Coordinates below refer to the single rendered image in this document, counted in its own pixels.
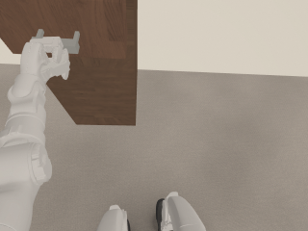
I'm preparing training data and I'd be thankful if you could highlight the handle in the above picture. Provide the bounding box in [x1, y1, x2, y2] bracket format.
[31, 29, 80, 54]

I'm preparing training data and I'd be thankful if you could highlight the left robot upper arm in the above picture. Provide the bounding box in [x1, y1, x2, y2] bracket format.
[0, 141, 52, 231]

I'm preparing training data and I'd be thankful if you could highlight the left robot hand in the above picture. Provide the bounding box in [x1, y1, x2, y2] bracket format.
[20, 37, 70, 85]

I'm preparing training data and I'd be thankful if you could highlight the drawer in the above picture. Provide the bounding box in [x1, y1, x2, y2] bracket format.
[0, 0, 128, 60]

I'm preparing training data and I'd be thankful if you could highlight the robot left thigh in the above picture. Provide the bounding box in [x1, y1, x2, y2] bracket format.
[96, 209, 128, 231]

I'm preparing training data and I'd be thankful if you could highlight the robot right thigh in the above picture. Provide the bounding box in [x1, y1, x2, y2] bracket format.
[162, 195, 206, 231]

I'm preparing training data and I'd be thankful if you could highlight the robot thigh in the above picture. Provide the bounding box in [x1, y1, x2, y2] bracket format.
[162, 195, 206, 231]
[96, 209, 128, 231]

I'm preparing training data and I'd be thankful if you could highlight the robot left forearm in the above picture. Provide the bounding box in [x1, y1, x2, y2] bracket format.
[0, 73, 47, 148]

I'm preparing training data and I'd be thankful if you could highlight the cabinet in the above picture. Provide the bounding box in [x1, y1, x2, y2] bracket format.
[46, 0, 138, 126]

